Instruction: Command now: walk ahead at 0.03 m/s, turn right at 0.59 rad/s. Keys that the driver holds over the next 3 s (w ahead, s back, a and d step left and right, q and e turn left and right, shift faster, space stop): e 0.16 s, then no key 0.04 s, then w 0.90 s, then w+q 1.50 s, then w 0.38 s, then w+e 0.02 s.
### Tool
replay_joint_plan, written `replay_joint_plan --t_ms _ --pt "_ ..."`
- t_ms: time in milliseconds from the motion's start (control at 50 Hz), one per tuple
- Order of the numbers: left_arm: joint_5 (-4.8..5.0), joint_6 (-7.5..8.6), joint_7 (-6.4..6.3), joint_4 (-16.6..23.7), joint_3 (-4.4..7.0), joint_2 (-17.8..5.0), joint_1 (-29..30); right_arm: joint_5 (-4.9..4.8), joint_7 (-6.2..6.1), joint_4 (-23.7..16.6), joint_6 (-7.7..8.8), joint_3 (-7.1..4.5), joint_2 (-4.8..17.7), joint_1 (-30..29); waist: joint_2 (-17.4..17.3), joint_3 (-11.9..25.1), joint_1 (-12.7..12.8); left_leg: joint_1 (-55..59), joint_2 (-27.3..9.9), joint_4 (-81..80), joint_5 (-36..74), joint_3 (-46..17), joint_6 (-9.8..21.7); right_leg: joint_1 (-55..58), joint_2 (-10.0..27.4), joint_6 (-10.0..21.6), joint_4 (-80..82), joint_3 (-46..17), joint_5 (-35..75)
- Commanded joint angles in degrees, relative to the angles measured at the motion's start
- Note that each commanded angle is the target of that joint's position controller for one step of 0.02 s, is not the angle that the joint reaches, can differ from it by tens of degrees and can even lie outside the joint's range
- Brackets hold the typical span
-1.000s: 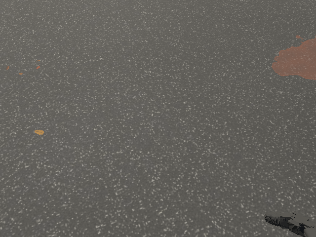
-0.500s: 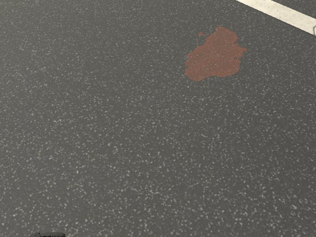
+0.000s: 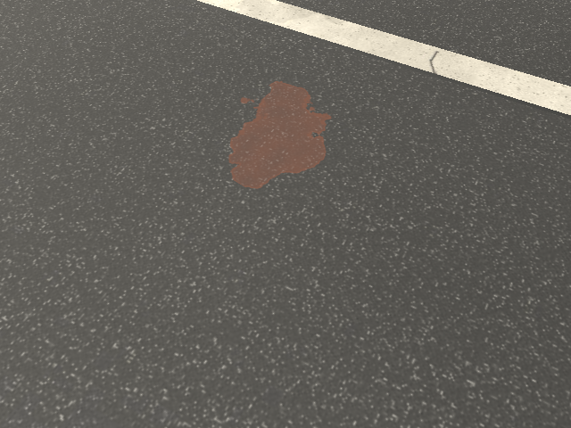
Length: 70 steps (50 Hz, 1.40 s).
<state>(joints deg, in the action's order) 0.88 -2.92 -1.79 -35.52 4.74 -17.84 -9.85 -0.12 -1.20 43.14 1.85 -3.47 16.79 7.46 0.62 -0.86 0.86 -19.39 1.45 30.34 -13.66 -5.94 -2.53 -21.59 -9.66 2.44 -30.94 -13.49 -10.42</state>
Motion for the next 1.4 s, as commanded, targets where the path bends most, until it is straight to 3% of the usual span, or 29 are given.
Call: replay_joint_plan --t_ms 20,40,60,120,200,300,360,380,400,420,440,460,540,660,780,840,860,880,900,920,960,980,1060,1200,1280,1340,1360,1380,1400 --pt "0.32 0.31 -0.03 4.98 1.08 -3.84 -3.0 1.53 -0.15 -3.72 0.43 -3.75 14.0 1.18 -11.07 7.58 2.25 14.17 -18.32 -10.98 20.23 -15.14 9.46 -4.97 2.68 0.96 -10.03 -2.69 -15.98" --pt "-0.01 1.03 0.21 5.47 2.35 -8.11 -1.45 3.07 -0.01 -3.97 0.13 -3.64 12.26 2.08 -17.49 6.09 0.1 12.7 -24.74 -12.46 28.26 -23.61 17.55 -12.36 0.19 -2.22 -23.23 3.35 -27.03" --pt "-0.41 1.25 0.45 4.33 3.54 -11.51 -2.82 2.48 -0.18 -5.16 0.1 -2.93 9.62 0.37 -11.81 5.94 0.6 12.35 -24.73 -10.96 29.51 -19.91 17.97 -13.3 3.46 -3.97 -32.25 3.15 -24.1" --pt "0.11 -0.43 0.24 1.98 3.08 -8.06 -3.99 0.42 -0.79 -6.06 -0.54 -1.92 6.22 -1.97 -7.64 3.82 0.57 12.94 -17.06 -8.78 27.44 -7.51 13.18 -15.34 5.33 -7.11 -40.24 5.46 -16.18" --pt "0.59 -0.4 0.63 4.78 1.5 -4.25 1.78 1.05 -1.24 -5.5 -1.84 -2.38 7.78 1.33 -10.87 3.83 -2.77 15.98 -15.48 -10.01 26.93 -2.4 14.61 -14.09 7.47 -8.61 -30.14 10.22 -13.69" --pt "0.15 0.54 2.08 5.35 0.2 -3.24 2.59 -0.71 0.14 -4.61 -1.68 -3.13 10.72 2.95 -13.49 3.62 -4.18 9.4 -16.3 -16.25 -6.46 -3.23 14.64 -0.65 8.73 -5.06 -10.96 15.39 -15.54" --pt "0.03 1.84 2.62 1.72 0.3 -3.1 -3.6 -1.9 1.32 -3.55 -0.98 -2.48 9.92 2.73 -10.09 1.75 -0.52 3.04 -15.41 -14.01 -10.59 -1.87 12.93 12.92 7.37 -0.9 6.34 17.7 -4.59" --pt "0.19 2.18 2.4 0.26 0.49 -3.43 -7.03 -1.62 1.66 -2.9 -0.52 -1.65 7.73 3.41 -8.18 2.57 1.17 -1.19 -13.85 -10.47 -9.85 -0.08 10.76 20.67 7.66 0.17 9.24 16.43 -4.36" --pt "0.17 2.55 1.94 -0.93 0.85 -5.0 -12.27 -0.41 2.21 -3.28 0.2 -0.14 3.34 2.27 -2.09 5.22 3.19 -7.99 -10.0 0.74 -10.77 4.61 6.72 29.95 14.8 1.8 10.96 6.5 -5.33" --pt "-0.39 2.65 1.63 -0.55 2.36 -12.69 -14.68 0.91 2.6 -6.73 1.41 0.7 0.71 0.31 13.75 5.34 2.94 -23.31 -2.88 16.96 -18.65 11.7 1.93 34.31 28.15 9.32 14.35 -14.38 -10.11" --pt "-1.07 4.0 2.02 -0.9 2.64 -12.81 -16.25 -0.81 2.04 -8.07 2.19 -0.9 6.41 -4.48 10.88 1.59 6.3 -28.46 -3.94 27.29 -21.72 5.96 1.7 27.68 32.3 16.06 19.06 -22.7 -16.95" --pt "-0.97 5.14 2.04 -0.98 1.5 -9.49 -13.79 -1.96 2.14 -7.79 2.49 -1.79 8.64 -3.63 9.36 -2.71 4.31 -31.42 -6.26 30.83 -16.67 3.97 2.62 26.1 30.37 15.21 20.19 -19.19 -22.04" --pt "-0.84 6.51 1.62 -0.9 -0.14 -5.29 -9.42 -0.46 2.84 -5.08 3.35 -1.8 6.75 -1.25 7.0 -4.71 1.46 -29.49 -8.06 27.88 1.25 4.36 2.63 22.83 23.11 10.29 23.32 -5.13 -6.21" --pt "-0.47 6.75 1.14 -3.59 0.4 -6.89 -12.54 -0.76 3.69 -6.49 3.46 0.16 2.4 -7.49 5.3 -4.38 3.39 -20.46 -5.45 9.26 14.91 6.87 0.35 18.51 20.21 8.93 23.85 5.58 6.46" --pt "0.56 6.44 1.07 -6.84 1.13 -8.72 -15.01 -1.19 5.14 -8.55 3.98 0.1 4.29 -10.57 5.02 -5.98 2.45 -16.14 -4.01 0.32 12.78 6.37 4.36 23.32 24.5 7.63 21.07 5.47 12.45" --pt "0.08 5.57 0.76 -7.29 1.15 -9.42 -14.06 -0.76 4.05 -5.71 3.73 -2.02 8.25 1.73 5.85 3.83 -4.71 3.04 0.76 -0.97 9.3 10.49 8.31 23.94 21.4 4.83 3.96 9.17 40.83" --pt "-0.64 5.46 0.5 -6.85 0.32 -7.8 -14.69 -0.66 3.36 -3.72 3.46 -2.92 10.75 11.34 4.38 11.28 -8.85 19.95 -3.7 1.56 9.88 6.0 10.85 14.8 19.09 2.89 -9.71 10.52 35.31" --pt "-0.64 6.29 0.99 -5.19 -1.77 -0.77 -22.14 0.74 3.07 -2.63 3.29 -4.3 17.13 18.01 -11.2 22.18 -6.6 43.25 -20.56 -1.25 -2.45 -22.32 20.72 -8.07 9.74 -1.75 -35.24 12.34 6.12" --pt "0.15 7.62 1.2 -6.21 -1.71 -2.52 -20.06 -0.04 3.42 -1.99 3.39 -2.98 12.45 19.12 -15.19 26.27 -7.85 43.99 -23.9 -13.03 -12.22 -39.44 21.99 -14.94 6.01 -1.69 -43.45 4.18 -21.4" --pt "1.96 8.2 1.69 -4.56 -0.29 -7.28 -13.33 -0.48 3.14 -2.13 3.32 -1.99 9.83 14.39 -11.27 14.53 -7.47 35.93 -22.19 -14.61 -15.91 -31.31 18.68 -21.19 9.93 -1.07 -46.97 4.83 -19.07" --pt "0.9 8.61 1.66 -3.17 -0.58 -6.63 -7.19 0.03 2.91 -2.79 3.02 -1.11 7.14 7.49 -3.64 3.72 -4.05 18.62 -17.82 -16.92 -7.15 -18.11 16.33 -19.3 15.22 -0.34 -40.8 8.54 -10.41" --pt "0.31 8.09 1.57 -3.73 -0.32 -6.05 -8.17 0.8 2.98 -3.16 3.35 -0.68 5.81 5.48 -4.89 2.19 -1.8 12.94 -15.61 -18.57 -2.66 -13.93 15.69 -15.54 17.12 -0.34 -37.83 8.13 -7.4" --pt "-0.34 6.1 1.19 -4.8 -0.88 -3.02 -9.5 0.3 2.93 -1.9 4.72 -0.94 6.29 4.34 -5.27 -0.07 0.82 5.17 -13.72 -23.82 5.33 -5.8 17.42 -13.01 18.35 -2.59 -31.74 9.35 -2.21" --pt "-0.61 8.22 2.31 -0.68 -1.96 -0.78 6.3 -1.0 1.5 0.84 3.4 -1.77 9.43 11.26 -2.55 -3.25 -4.39 7.9 -11.12 -23.26 10.61 -0.3 15.1 -11.87 14.99 -4.89 -5.54 11.79 16.39" --pt "-0.09 9.15 3.53 0.69 -1.33 -2.82 9.8 -1.61 0.98 1.97 2.06 -2.16 10.02 14.1 -3.86 -2.86 -4.48 13.93 -13.9 -18.05 8.77 -4.55 13.71 -9.61 13.36 -4.0 1.76 9.87 13.72" --pt "0.02 9.79 3.39 -1.07 0.13 -5.75 2.61 -1.26 0.73 2.04 1.16 -2.26 9.91 13.3 -5.63 0.85 0.33 15.1 -13.18 -8.82 16.04 -5.88 11.35 1.85 11.61 -1.4 5.04 11.58 6.95" --pt "-0.47 9.96 2.87 -2.79 1.44 -8.6 -5.19 -0.66 0.83 1.75 1.15 -1.34 7.41 13.69 -4.36 7.05 3.94 11.27 -9.44 2.34 17.09 -3.52 9.35 14.52 13.78 0.85 4.13 10.45 7.04" --pt "-1.45 9.66 2.26 -3.4 2.46 -13.14 -14.23 1.17 0.96 -0.11 1.37 0.37 2.39 15.77 5.29 17.9 5.9 -0.43 -4.09 21.76 0.89 0.12 6.65 32.53 26.31 4.82 1.16 -2.04 6.74" --pt "-1.74 8.97 2.72 -4.58 2.9 -15.17 -15.7 -1.25 1.1 -1.64 2.35 1.19 -0.47 21.79 21.88 23.31 2.68 -18.48 1.78 37.45 -21.16 1.07 4.35 43.62 34.94 11.93 10.9 -27.33 -10.25"
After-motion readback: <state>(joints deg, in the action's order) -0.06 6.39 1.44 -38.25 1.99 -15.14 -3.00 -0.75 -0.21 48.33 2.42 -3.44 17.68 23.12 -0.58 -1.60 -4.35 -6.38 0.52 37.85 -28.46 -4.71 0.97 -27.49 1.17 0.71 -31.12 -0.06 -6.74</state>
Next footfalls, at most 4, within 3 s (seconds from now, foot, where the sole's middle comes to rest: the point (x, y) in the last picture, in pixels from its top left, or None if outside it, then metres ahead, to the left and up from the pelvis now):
0.40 right None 0.01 -0.13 -0.77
0.86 left None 0.39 0.04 -0.77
1.36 right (406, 363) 0.63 -0.25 -0.77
1.88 left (291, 268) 0.89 0.03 -0.77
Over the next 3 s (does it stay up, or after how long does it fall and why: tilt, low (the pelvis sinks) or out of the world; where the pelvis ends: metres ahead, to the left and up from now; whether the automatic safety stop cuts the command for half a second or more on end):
stays up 1.27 0.20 0.00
